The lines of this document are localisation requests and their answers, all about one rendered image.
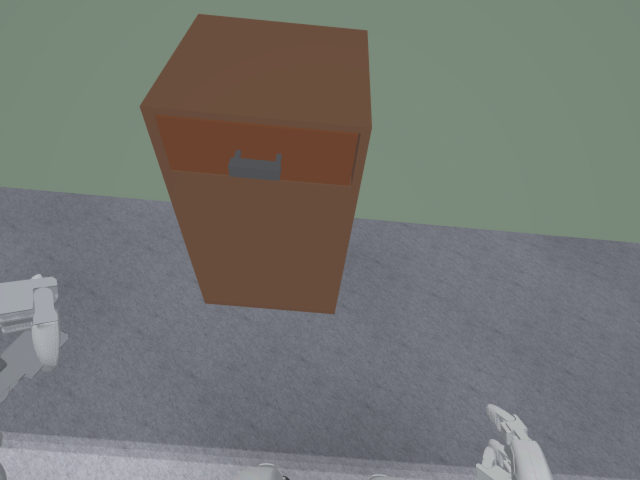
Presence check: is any left robot shin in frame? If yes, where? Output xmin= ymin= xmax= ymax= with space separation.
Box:
xmin=258 ymin=463 xmax=283 ymax=477

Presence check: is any cabinet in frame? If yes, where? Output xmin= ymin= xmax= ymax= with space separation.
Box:
xmin=140 ymin=14 xmax=372 ymax=314

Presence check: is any right robot hand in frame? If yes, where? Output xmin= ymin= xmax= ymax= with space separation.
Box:
xmin=476 ymin=404 xmax=553 ymax=480

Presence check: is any drawer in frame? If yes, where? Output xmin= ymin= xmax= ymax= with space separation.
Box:
xmin=155 ymin=115 xmax=358 ymax=186

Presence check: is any handle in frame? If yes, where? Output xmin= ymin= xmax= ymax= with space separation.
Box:
xmin=228 ymin=150 xmax=282 ymax=181

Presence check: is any left robot hand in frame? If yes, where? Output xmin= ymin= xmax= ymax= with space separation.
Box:
xmin=0 ymin=274 xmax=68 ymax=404

